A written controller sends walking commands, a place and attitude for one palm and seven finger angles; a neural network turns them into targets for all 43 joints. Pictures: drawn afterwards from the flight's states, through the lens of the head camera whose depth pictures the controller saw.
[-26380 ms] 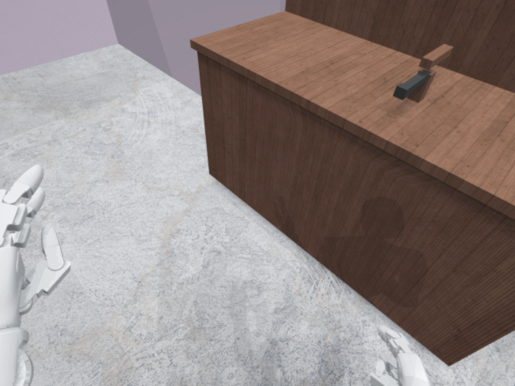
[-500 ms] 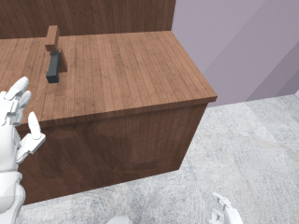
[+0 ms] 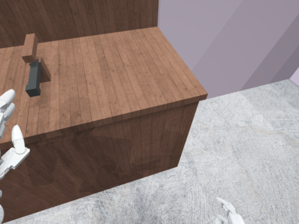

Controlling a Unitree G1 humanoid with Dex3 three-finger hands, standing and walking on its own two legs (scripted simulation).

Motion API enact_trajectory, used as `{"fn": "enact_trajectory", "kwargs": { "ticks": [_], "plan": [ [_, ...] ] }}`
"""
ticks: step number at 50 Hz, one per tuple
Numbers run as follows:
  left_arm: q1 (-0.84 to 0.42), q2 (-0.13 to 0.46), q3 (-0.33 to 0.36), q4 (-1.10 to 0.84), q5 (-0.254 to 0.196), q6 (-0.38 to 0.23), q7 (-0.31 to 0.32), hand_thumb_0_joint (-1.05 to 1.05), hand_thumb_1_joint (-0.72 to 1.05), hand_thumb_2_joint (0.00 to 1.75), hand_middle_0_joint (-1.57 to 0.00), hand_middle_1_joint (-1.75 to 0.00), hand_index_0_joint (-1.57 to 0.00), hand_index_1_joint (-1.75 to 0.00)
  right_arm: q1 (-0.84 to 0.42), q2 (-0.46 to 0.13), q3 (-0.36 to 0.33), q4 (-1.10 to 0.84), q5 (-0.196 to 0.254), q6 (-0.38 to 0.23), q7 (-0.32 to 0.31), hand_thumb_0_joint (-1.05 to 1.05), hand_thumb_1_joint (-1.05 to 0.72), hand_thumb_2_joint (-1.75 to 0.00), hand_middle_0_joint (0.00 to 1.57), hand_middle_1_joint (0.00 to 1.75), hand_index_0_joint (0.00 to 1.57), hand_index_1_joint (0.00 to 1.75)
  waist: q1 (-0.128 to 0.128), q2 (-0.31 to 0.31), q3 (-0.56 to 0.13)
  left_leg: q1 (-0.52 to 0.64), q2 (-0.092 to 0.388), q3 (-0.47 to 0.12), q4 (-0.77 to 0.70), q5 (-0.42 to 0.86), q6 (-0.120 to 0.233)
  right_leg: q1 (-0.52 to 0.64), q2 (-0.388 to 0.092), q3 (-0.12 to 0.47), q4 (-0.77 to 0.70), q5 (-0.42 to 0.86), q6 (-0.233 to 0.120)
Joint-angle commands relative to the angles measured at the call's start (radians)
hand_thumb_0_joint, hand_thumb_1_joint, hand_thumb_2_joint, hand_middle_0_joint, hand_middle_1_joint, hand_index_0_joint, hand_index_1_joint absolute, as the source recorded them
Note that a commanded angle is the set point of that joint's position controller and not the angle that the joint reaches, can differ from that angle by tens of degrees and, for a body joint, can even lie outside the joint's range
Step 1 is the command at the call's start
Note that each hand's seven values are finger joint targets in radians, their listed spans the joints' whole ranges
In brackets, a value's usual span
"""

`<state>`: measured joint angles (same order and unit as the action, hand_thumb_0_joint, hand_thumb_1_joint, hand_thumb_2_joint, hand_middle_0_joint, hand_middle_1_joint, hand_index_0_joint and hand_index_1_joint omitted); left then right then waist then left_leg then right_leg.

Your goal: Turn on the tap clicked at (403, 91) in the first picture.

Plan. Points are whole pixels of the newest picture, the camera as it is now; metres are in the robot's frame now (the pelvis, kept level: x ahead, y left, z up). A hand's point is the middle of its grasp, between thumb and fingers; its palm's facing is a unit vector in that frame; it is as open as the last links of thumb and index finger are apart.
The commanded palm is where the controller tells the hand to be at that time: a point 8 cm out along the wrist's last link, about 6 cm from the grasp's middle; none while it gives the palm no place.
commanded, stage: come to a stop and stand still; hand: left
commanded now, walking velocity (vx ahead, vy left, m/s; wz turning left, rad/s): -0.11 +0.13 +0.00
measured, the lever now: (33, 90) +0.44 +0.38 +0.10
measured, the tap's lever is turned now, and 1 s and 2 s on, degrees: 0 0 0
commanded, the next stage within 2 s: look again from close up in 0.30 s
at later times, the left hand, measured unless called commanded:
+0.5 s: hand out of the picture +0.25 +0.31 +0.21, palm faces +0.55 -0.73 -0.41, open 7.4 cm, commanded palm +0.16 +0.29 +0.18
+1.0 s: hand (6, 134) +0.24 +0.29 +0.18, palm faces +0.42 -0.86 -0.30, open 7.4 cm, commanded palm +0.18 +0.32 +0.18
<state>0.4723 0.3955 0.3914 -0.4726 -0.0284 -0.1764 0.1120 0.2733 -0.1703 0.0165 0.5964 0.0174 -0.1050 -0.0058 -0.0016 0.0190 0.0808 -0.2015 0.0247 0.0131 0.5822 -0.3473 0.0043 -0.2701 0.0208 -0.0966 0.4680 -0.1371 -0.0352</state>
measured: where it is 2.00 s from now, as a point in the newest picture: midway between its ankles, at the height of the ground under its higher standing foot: outside the picture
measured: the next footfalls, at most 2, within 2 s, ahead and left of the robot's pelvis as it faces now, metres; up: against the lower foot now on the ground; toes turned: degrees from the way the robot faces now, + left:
none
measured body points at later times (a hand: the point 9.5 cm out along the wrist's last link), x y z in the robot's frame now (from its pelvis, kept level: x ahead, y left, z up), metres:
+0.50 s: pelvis +0.00 +0.01 +0.00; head +0.04 +0.03 +0.45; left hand +0.22 +0.35 +0.23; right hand +0.19 -0.21 -0.08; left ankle +0.00 +0.12 -0.73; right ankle +0.05 -0.09 -0.73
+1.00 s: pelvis +0.01 +0.05 +0.01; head +0.01 +0.06 +0.46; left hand +0.21 +0.33 +0.20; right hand +0.19 -0.17 -0.06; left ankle +0.00 +0.12 -0.73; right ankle +0.05 -0.09 -0.73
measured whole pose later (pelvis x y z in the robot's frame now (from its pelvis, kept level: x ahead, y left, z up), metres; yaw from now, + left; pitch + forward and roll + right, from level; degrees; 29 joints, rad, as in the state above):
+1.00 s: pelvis +0.01 +0.05 +0.01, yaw -2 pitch -2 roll +0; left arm 0.32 0.30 0.34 -0.40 -0.01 -0.22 0.11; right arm 0.22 -0.20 0.03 0.58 -0.01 -0.14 0.00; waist 0.06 -0.03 0.04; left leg -0.15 -0.03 0.09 0.46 -0.28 0.06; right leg -0.24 -0.04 -0.02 0.43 -0.15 0.02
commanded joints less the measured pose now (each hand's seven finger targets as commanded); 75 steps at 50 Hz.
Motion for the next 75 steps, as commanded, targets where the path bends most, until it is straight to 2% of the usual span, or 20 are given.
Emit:
{"fn": "enact_trajectory", "kwargs": {
  "ticks": [1, 5, 9, 19, 20, 21, 22, 24, 26, 33, 39, 49, 50, 51, 52, 56, 60, 63, 68, 75],
  "plan": [
    [-0.146, 0.162, 0.083, -0.246, -0.019, -0.081, 0.043, 0.00, 0.90, 0.90, -0.20, -0.30, -0.20, -0.30, -0.102, -0.132, -0.062, -0.158, 0.018, -0.081, -0.012, 0.00, -0.90, -0.90, 0.20, 0.30, 0.20, 0.30, -0.013, -0.123, -0.199, -0.168, -0.022, -0.037, 0.106, 0.038, -0.013, 0.259, -0.291, 0.346, -0.128, 0.225, -0.124],
    [-0.004, 0.183, 0.137, -0.262, -0.025, -0.069, 0.063, 0.00, 0.90, 0.90, -0.20, -0.30, -0.20, -0.30, -0.124, -0.114, -0.042, -0.145, 0.002, -0.052, -0.023, 0.00, -0.90, -0.90, 0.20, 0.30, 0.20, 0.30, 0.006, -0.114, -0.147, -0.089, 0.013, -0.038, -0.029, 0.006, 0.003, 0.100, -0.308, 0.336, -0.193, -0.155, -0.115],
    [0.027, 0.166, 0.135, -0.254, -0.032, -0.081, 0.073, 0.00, 0.90, 0.90, -0.20, -0.30, -0.20, -0.30, -0.143, -0.128, -0.047, -0.157, -0.001, -0.041, -0.042, 0.00, -0.90, -0.90, 0.20, 0.30, 0.20, 0.30, 0.010, -0.015, -0.192, -0.035, 0.042, -0.053, -0.157, 0.167, 0.018, 0.138, -0.189, 0.213, -0.104, -0.088, -0.017],
    [-0.107, 0.107, 0.036, -0.198, -0.015, -0.058, 0.063, 0.00, 0.90, 0.90, -0.20, -0.30, -0.20, -0.30, -0.142, -0.161, -0.056, -0.153, 0.004, -0.049, -0.045, 0.00, -0.90, -0.90, 0.20, 0.30, 0.20, 0.30, 0.004, 0.017, -0.163, -0.032, 0.056, -0.082, -0.186, 0.216, 0.020, 0.152, -0.135, 0.160, -0.095, -0.022, 0.005],
    [-1.046, 0.884, 0.602, -0.368, 0.120, -0.158, 0.049, 0.00, 0.90, 0.90, -0.20, -0.30, -0.20, -0.30, -0.014, -0.170, -0.069, -0.126, -0.040, -0.100, -0.050, 0.00, -0.90, -0.90, 0.20, 0.30, 0.20, 0.30, 0.063, -0.118, -0.031, -0.148, 0.012, 0.022, 0.007, 0.237, 0.021, 0.013, -0.132, 0.236, -0.187, 0.072, 0.078],
    [-0.875, 0.577, 0.403, -0.067, 0.032, -0.134, 0.030, 0.00, 0.90, 0.90, -0.20, -0.30, -0.20, -0.30, -0.076, -0.110, -0.057, -0.060, 0.013, -0.096, -0.045, 0.00, -0.90, -0.90, 0.20, 0.30, 0.20, 0.30, 0.011, 0.010, -0.158, -0.043, 0.009, 0.016, -0.058, 0.206, 0.002, 0.089, -0.237, 0.209, -0.103, 0.180, -0.067],
    [-0.576, 0.330, 0.227, 0.002, 0.008, -0.125, 0.015, 0.00, 0.90, 0.90, -0.20, -0.30, -0.20, -0.30, -0.088, -0.114, -0.055, -0.090, -0.010, -0.105, -0.028, 0.00, -0.90, -0.90, 0.20, 0.30, 0.20, 0.30, 0.020, -0.026, -0.184, 0.014, -0.003, 0.009, -0.092, 0.219, -0.017, 0.107, -0.199, 0.244, -0.054, 0.335, -0.069],
    [-0.329, 0.108, 0.036, 0.084, -0.010, -0.110, -0.007, 0.00, 0.90, 0.90, -0.20, -0.30, -0.20, -0.30, -0.099, -0.148, -0.066, -0.126, 0.005, -0.119, -0.006, 0.00, -0.90, -0.90, 0.20, 0.30, 0.20, 0.30, 0.036, 0.093, -0.242, 0.044, 0.011, 0.022, -0.135, 0.246, -0.007, 0.164, -0.170, 0.219, -0.048, 0.243, -0.023],
    [-0.162, 0.022, -0.044, -0.050, -0.019, -0.108, -0.022, 0.00, 0.90, 0.90, -0.20, -0.30, -0.20, -0.30, -0.109, -0.152, -0.070, -0.146, 0.007, -0.118, 0.027, 0.00, -0.90, -0.90, 0.20, 0.30, 0.20, 0.30, 0.037, 0.177, -0.271, 0.055, 0.060, -0.021, -0.178, 0.373, 0.012, 0.189, -0.117, 0.152, -0.009, 0.186, 0.003],
    [-0.058, 0.204, 0.182, -0.148, -0.011, -0.090, 0.009, 0.00, 0.90, 0.90, -0.20, -0.30, -0.20, -0.30, -0.162, -0.148, -0.046, -0.220, -0.002, -0.073, 0.000, 0.00, -0.90, -0.90, 0.20, 0.30, 0.20, 0.30, 0.035, -0.137, -0.179, -0.113, 0.070, -0.053, -0.269, 0.190, 0.004, 0.197, -0.055, 0.074, -0.012, 0.028, 0.026],
    [-0.241, 0.176, 0.140, -0.198, -0.005, -0.114, 0.004, 0.00, 0.90, 0.90, -0.20, -0.30, -0.20, -0.30, -0.154, -0.145, -0.033, -0.217, -0.014, -0.089, -0.024, 0.00, -0.90, -0.90, 0.20, 0.30, 0.20, 0.30, 0.034, 0.165, -0.151, -0.128, 0.082, -0.038, -0.299, 0.118, 0.017, 0.215, -0.049, 0.074, 0.023, 0.033, 0.021],
    [-0.229, 0.071, 0.004, -0.063, 0.014, -0.084, 0.002, 0.00, 0.90, 0.90, -0.20, -0.30, -0.20, -0.30, -0.140, -0.156, -0.037, -0.178, -0.022, -0.084, -0.012, 0.00, -0.90, -0.90, 0.20, 0.30, 0.20, 0.30, 0.034, 0.030, -0.126, -0.069, 0.043, -0.029, -0.283, 0.194, -0.028, 0.153, -0.036, 0.086, -0.065, 0.047, 0.020],
    [-1.278, 0.860, 0.555, -0.405, 0.192, -0.201, -0.003, 0.00, 0.90, 0.90, -0.20, -0.30, -0.20, -0.30, -0.047, -0.219, -0.037, -0.164, -0.083, -0.116, -0.010, 0.00, -0.90, -0.90, 0.20, 0.30, 0.20, 0.30, 0.022, 0.005, -0.019, -0.303, 0.086, -0.042, -0.148, 0.262, 0.050, 0.192, -0.071, 0.097, 0.004, 0.073, 0.022],
    [-0.954, 0.528, 0.378, -0.015, 0.090, -0.165, -0.006, 0.00, 0.90, 0.90, -0.20, -0.30, -0.20, -0.30, -0.113, -0.086, -0.033, -0.097, -0.007, -0.102, -0.006, 0.00, -0.90, -0.90, 0.20, 0.30, 0.20, 0.30, 0.036, 0.129, -0.141, -0.035, 0.104, -0.072, -0.134, 0.477, -0.018, 0.043, -0.134, 0.071, 0.042, 0.034, -0.048],
    [-0.617, 0.295, 0.227, 0.112, 0.045, -0.148, -0.024, 0.00, 0.90, 0.90, -0.20, -0.30, -0.20, -0.30, -0.101, -0.106, -0.045, -0.103, -0.026, -0.095, 0.003, 0.00, -0.90, -0.90, 0.20, 0.30, 0.20, 0.30, 0.024, 0.099, -0.173, 0.058, 0.075, -0.035, -0.169, 0.581, -0.062, 0.048, -0.084, 0.064, 0.057, 0.138, -0.042],
    [-0.142, 0.032, 0.006, -0.055, -0.020, -0.113, -0.062, 0.00, 0.90, 0.90, -0.20, -0.30, -0.20, -0.30, -0.095, -0.144, -0.072, -0.209, 0.004, -0.086, 0.049, 0.00, -0.90, -0.90, 0.20, 0.30, 0.20, 0.30, 0.037, 0.200, -0.272, 0.056, 0.070, -0.020, -0.149, 0.547, -0.032, 0.161, -0.079, 0.099, 0.029, 0.187, -0.016],
    [-0.037, 0.115, 0.060, -0.147, -0.013, -0.077, -0.036, 0.00, 0.90, 0.90, -0.20, -0.30, -0.20, -0.30, -0.125, -0.155, -0.060, -0.230, 0.004, -0.071, 0.034, 0.00, -0.90, -0.90, 0.20, 0.30, 0.20, 0.30, 0.036, -0.137, -0.231, -0.036, 0.055, -0.001, -0.175, 0.246, -0.007, 0.192, -0.083, 0.126, -0.055, 0.132, 0.008],
    [-0.089, 0.181, 0.161, -0.095, -0.021, -0.070, -0.007, 0.00, 0.90, 0.90, -0.20, -0.30, -0.20, -0.30, -0.148, -0.146, -0.047, -0.234, -0.004, -0.061, -0.013, 0.00, -0.90, -0.90, 0.20, 0.30, 0.20, 0.30, 0.032, -0.208, -0.191, -0.036, 0.038, -0.009, -0.205, 0.139, -0.001, 0.135, -0.089, 0.148, -0.098, 0.005, 0.013],
    [-0.277, 0.173, 0.116, -0.163, -0.009, -0.091, 0.002, 0.00, 0.90, 0.90, -0.20, -0.30, -0.20, -0.30, -0.156, -0.145, -0.034, -0.210, -0.015, -0.079, -0.047, 0.00, -0.90, -0.90, 0.20, 0.30, 0.20, 0.30, 0.030, 0.089, -0.149, -0.044, 0.030, 0.005, -0.222, 0.064, 0.019, 0.124, -0.092, 0.177, -0.117, -0.056, 0.009],
    [-0.211, 0.095, 0.013, -0.160, 0.005, -0.081, 0.007, 0.00, 0.90, 0.90, -0.20, -0.30, -0.20, -0.30, -0.131, -0.151, -0.037, -0.182, -0.022, -0.114, -0.031, 0.00, -0.90, -0.90, 0.20, 0.30, 0.20, 0.30, 0.033, 0.009, -0.170, -0.003, -0.003, 0.018, -0.205, 0.105, 0.008, 0.129, -0.085, 0.173, -0.175, -0.074, 0.012]
  ]
}}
